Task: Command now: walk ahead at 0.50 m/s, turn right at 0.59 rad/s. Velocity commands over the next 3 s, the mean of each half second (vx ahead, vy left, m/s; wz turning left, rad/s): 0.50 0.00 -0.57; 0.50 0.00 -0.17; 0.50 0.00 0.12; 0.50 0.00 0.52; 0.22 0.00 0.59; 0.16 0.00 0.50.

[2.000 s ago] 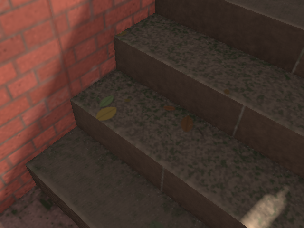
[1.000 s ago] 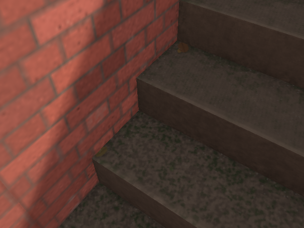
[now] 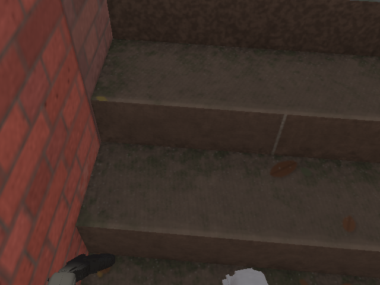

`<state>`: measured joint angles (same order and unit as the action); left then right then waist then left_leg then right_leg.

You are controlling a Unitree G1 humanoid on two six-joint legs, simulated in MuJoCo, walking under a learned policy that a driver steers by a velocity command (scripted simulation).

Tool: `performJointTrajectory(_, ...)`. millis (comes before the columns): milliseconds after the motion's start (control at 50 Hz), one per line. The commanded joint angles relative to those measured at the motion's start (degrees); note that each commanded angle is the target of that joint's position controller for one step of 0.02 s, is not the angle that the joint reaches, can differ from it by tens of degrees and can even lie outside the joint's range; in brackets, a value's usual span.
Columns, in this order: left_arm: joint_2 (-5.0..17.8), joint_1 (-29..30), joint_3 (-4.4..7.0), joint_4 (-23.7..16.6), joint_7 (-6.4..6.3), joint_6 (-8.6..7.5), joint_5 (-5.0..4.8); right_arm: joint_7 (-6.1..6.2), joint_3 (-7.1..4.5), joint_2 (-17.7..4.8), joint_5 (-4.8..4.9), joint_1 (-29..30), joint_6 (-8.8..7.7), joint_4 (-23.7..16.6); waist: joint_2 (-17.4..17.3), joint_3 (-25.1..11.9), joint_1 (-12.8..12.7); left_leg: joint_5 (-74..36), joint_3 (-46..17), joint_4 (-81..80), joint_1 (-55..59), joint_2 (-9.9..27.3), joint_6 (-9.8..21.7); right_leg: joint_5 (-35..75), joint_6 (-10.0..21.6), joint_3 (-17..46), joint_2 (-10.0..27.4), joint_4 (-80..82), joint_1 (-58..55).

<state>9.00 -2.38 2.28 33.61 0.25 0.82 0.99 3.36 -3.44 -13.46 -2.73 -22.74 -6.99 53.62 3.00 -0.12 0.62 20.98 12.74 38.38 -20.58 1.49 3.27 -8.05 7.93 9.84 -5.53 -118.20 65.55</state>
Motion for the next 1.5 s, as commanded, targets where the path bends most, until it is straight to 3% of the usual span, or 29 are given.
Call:
performJointTrajectory(20, 1.9, 1.5, -2.61, -4.2, 3.70, 2.06, -1.34, -7.37, 1.89, 2.2, -4.79, 1.3, -1.68, 5.7, -15.8, -0.3, -6.0, 1.2, -14.7, -25.8, 4.5, 12.2, 10.8, -8.0, 8.3, -1.6, 6.6, -11.3, 19.4)
performJointTrajectory(100, 3.7, 17.1, -5.44, -7.1, 2.61, 2.46, -1.29, -10.49, 4.86, 3.9, -8.24, -12.9, 0.75, 12.5, -4.6, -3.1, 0.3, 3.2, -13.3, -31.6, 14.6, 14.6, 9.8, -4.2, 11.5, -8.6, 13.6, 3.9, 30.9)
performJointTrajectory(160, 3.5, 26.8, -6.15, -5.1, 3.80, 3.63, -0.33, -11.49, 4.67, -0.4, -4.53, -8.4, 1.79, 8.2, -6.6, -4.2, 1.9, -15.9, -2.8, -42.2, 3.7, 13.9, 9.6, -14.8, 10.1, -17.8, 13.4, 18.2, 9.0)
performJointTrajectory(260, 6.0, -0.7, -4.51, 6.7, 4.48, 0.20, -1.58, -10.84, 0.38, -15.6, 0.11, -5.8, -0.69, 4.6, -17.0, -14.5, -9.8, -112.5, 0.2, -15.4, 25.4, 15.9, 10.6, -10.6, 1.5, -25.2, -2.7, 58.7, -31.9)
performJointTrajectory(300, 16.9, -27.0, -0.74, 14.0, 1.16, 0.98, -1.03, -14.91, 2.67, -4.0, -6.45, -18.0, 0.31, 3.6, 6.6, -38.3, -8.4, -41.0, -8.7, 27.1, -15.7, 6.4, 2.3, 33.9, 22.0, 21.6, 13.9, 76.3, -84.5)
performJointTrajectory(340, 21.1, -32.5, 3.60, 21.2, 2.77, -0.87, 0.59, -13.34, 0.63, -1.8, -1.00, -1.7, 2.62, -1.7, 6.4, -17.2, -10.1, -20.1, -27.5, 75.1, -41.9, -7.9, 2.1, 19.5, 12.8, 29.4, 17.2, 89.9, -72.8)
performJointTrajectory(400, 3.4, -20.4, -0.81, 25.3, 4.19, -3.50, -0.03, -10.97, 3.35, 4.5, -1.69, 11.9, 2.26, -6.3, -1.3, -7.6, -0.9, -13.1, -25.7, 95.8, -57.2, -5.2, 7.2, 5.7, 10.2, 21.3, 14.8, 85.9, -55.0)
performJointTrajectory(440, -0.6, -20.1, -2.64, 29.6, 5.46, -3.29, 4.74, -10.05, 5.58, 7.4, -1.83, 13.9, 4.40, -8.0, -8.2, -2.8, 3.6, -13.3, -23.4, 98.4, -64.5, -1.1, 11.6, -7.8, 7.6, 17.6, 15.9, 91.5, -46.9)
performJointTrajectory(500, 1.9, -15.4, -2.55, 28.6, 3.91, -4.64, 6.38, -9.79, 6.52, 5.3, 0.63, 19.2, 5.02, -13.7, 1.7, 1.1, 7.2, -2.6, -18.6, 92.2, -56.9, -0.4, 14.3, -14.3, 3.4, 3.9, 10.4, 100.9, -29.6)
performJointTrajectory(540, 6.3, -21.9, -2.07, 30.7, 4.57, -5.37, 9.25, -8.64, 6.96, 2.7, 1.80, 27.8, 5.29, -19.7, -8.1, 0.5, 5.0, -11.9, -17.1, 71.2, -54.2, 3.8, 13.6, -14.7, 1.6, 1.8, 11.4, 104.0, -30.2)
performJointTrajectory(620, 17.0, -16.9, -0.49, 24.1, 7.91, -6.24, -0.05, -9.89, 6.76, -2.0, 2.87, 23.8, 7.51, -20.8, 4.7, -8.2, 10.4, -15.1, -7.2, 51.9, -15.8, -2.7, 2.2, 63.9, 8.5, -4.4, 15.9, 110.8, -28.5)
performJointTrajectory(680, 18.8, -26.2, 2.21, 26.8, 7.54, -6.77, -1.12, -8.68, 4.31, -7.1, 2.40, 13.8, 8.42, -18.5, 8.0, -13.2, 8.1, -7.3, -4.0, 15.5, -14.1, -7.9, 1.7, 95.6, 6.8, -4.2, 17.6, 91.3, -64.3)
performJointTrajectory(700, 11.4, -37.4, 0.91, 29.2, 8.27, -5.23, 4.51, -7.82, 3.63, -8.4, 3.25, -1.5, 8.56, -12.9, -2.3, -28.1, 5.2, -24.7, -23.7, 17.6, 11.6, -1.1, 11.5, 86.4, 4.6, -3.5, 15.4, 73.6, -51.6)
performJointTrajectory(740, 4.2, -24.6, 1.03, 25.5, 9.52, -2.85, 2.88, -7.28, 1.97, -10.8, 0.06, -14.5, 6.29, -6.4, -22.1, -13.0, 10.9, 13.9, -61.4, -12.6, 9.5, 11.8, 18.8, 11.7, 2.9, 3.9, -0.8, 24.9, -13.9)
performJointTrajectory(760, 3.7, -17.2, 1.24, 22.2, 7.57, -3.63, 0.45, -7.22, 2.29, -8.6, 2.33, -11.7, 3.95, -3.7, -17.5, -3.7, 8.9, 18.9, -55.8, -11.6, 7.0, 10.4, 15.7, 8.6, 4.0, 2.6, -0.6, 11.3, -1.2)
performJointTrajectory(840, 0.3, -11.7, -0.52, 17.0, 3.74, -4.27, 2.25, -6.58, 5.99, 8.3, 1.88, 4.7, 2.40, 2.4, -3.2, -5.3, -2.0, 8.5, -35.7, -10.9, -1.0, 6.3, 10.9, 1.8, 7.4, 1.9, 3.0, 5.6, 4.0)
performJointTrajectory(1020, 2.0, 16.5, -6.04, 0.0, 1.18, -2.46, 0.72, -6.44, 5.63, 1.6, -4.25, -11.0, -0.56, 11.8, -0.9, -0.6, 4.2, 4.9, -28.5, -25.4, 13.2, 13.4, 9.1, -16.4, 9.4, -6.4, 14.1, 12.4, 31.5)
performJointTrajectory(1040, -5.1, 20.7, -5.61, -6.3, -0.21, -3.63, 1.73, -0.71, 2.84, -1.3, 2.78, -11.6, -1.18, 10.9, -4.5, 8.8, 2.1, 7.5, -32.4, -34.9, 5.3, 15.4, 9.1, -15.1, 0.7, -8.4, 15.3, 7.9, 19.9)
performJointTrajectory(1080, -2.3, 12.4, -5.35, -6.0, 0.08, -2.90, -0.43, 1.68, 2.47, -2.8, 3.96, -6.8, -0.72, 9.1, -3.5, 6.8, -2.0, -2.1, -22.9, -41.3, 0.7, 14.2, 7.6, -11.6, -2.7, -9.8, 17.3, 20.2, 3.7)
performJointTrajectory(1100, -1.5, 12.6, -5.24, -6.3, 0.17, -2.18, -1.07, 1.67, 2.13, -1.4, 4.38, -7.3, -0.15, 9.1, -4.8, 6.2, -0.3, -12.6, -18.6, -43.5, 1.6, 13.2, 7.3, -14.0, -2.5, -12.3, 17.1, 29.1, -5.0)
performJointTrajectory(1120, 0.4, 26.4, -6.93, -7.5, 4.53, 1.61, 2.05, -7.66, 3.14, -3.5, 0.42, -11.9, 0.41, 9.1, -12.0, -6.2, 0.5, -19.8, -16.8, -40.1, -0.6, 13.8, 8.5, -25.7, 1.4, -19.4, 11.7, 34.7, -9.6)
performJointTrajectory(1140, 0.6, 23.6, -6.30, -7.4, 6.55, 1.57, 0.41, -12.13, 2.31, -6.3, -0.05, -14.1, -0.18, 9.4, -17.5, -5.8, -0.4, -61.4, -14.5, -34.5, 3.4, 14.6, 11.6, -21.7, 2.2, -23.9, 8.2, 31.1, -16.8)
performJointTrajectory(1160, -1.1, -0.9, -3.43, -0.5, 2.55, -0.37, -2.69, -4.16, 0.62, -4.7, 4.13, -11.1, 0.00, 6.0, -7.3, -8.7, -4.8, -75.8, -8.2, -26.1, 14.5, 12.4, 7.6, -24.7, 2.4, -24.6, 5.2, 43.5, -30.4)
performJointTrajectory(1200, 2.9, -16.0, -0.91, 4.1, -0.12, -2.89, -2.30, -2.98, -0.60, -11.4, 6.06, -11.3, -1.32, 6.0, -15.1, -17.2, -13.0, -90.0, -10.7, -2.6, 14.6, 13.2, 4.8, -18.5, 2.4, -16.1, 2.8, 55.5, -50.8)
performJointTrajectory(1240, 14.2, -18.1, 3.34, 7.1, -0.47, -1.81, 0.99, -5.07, -1.51, -3.6, 4.85, -2.8, -2.16, -3.2, 10.9, -23.4, -11.9, -20.2, -14.3, 47.3, -11.4, -4.3, 0.4, -39.2, 7.5, 43.4, 24.9, 96.6, -58.4)
performJointTrajectory(1260, 17.0, -24.0, 2.44, 10.5, 3.70, -0.97, 3.18, -12.09, -1.45, 2.6, -0.50, -9.5, -0.22, 4.3, 12.3, -13.8, -12.5, -31.1, -37.0, 72.1, -25.2, -8.4, 4.5, -38.0, 5.6, 42.0, 22.1, 97.0, -46.7)
performJointTrajectory(1280, 15.5, -19.4, 2.73, 13.9, 4.99, -1.85, 2.36, -13.46, -1.32, 1.6, 0.43, -4.5, -0.41, 1.7, 11.0, -3.8, -7.3, -30.0, -33.5, 81.9, -34.3, -7.1, 5.7, -28.9, 6.2, 27.5, 21.8, 91.3, -40.2)
performJointTrajectory(1360, -3.1, -6.3, -2.60, 17.8, 5.51, -4.20, 3.62, -9.76, 2.03, 4.1, 1.60, 0.9, 1.95, -1.2, -7.0, -6.3, 2.3, -31.4, -29.0, 84.5, -42.5, -1.5, 10.6, -12.1, 3.7, 12.4, 25.1, 93.6, -37.6)
performJointTrajectory(1500, -1.6, -18.8, -4.27, 29.5, 3.24, -5.59, 7.52, -8.95, 4.97, 4.7, 2.47, 18.0, 3.90, -8.1, -3.4, -0.6, 0.9, -15.0, -22.1, 98.3, -67.4, -2.9, 16.5, -2.5, 1.7, -12.4, 18.2, 101.3, -51.9)
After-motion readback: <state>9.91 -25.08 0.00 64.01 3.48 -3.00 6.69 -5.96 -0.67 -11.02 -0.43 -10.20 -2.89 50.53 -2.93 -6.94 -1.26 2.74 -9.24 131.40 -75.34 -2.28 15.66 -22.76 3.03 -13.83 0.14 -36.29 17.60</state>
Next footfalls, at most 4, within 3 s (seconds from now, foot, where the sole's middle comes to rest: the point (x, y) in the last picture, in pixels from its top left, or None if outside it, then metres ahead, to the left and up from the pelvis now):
0.26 right None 0.31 -0.17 -0.58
0.66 left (192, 185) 0.63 0.01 -0.40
1.18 right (340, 94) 0.83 -0.41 -0.22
1.72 left None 1.16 -0.30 -0.04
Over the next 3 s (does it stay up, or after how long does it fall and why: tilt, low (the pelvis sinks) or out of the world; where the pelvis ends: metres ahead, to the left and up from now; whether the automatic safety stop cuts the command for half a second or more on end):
stays up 1.38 -0.39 0.74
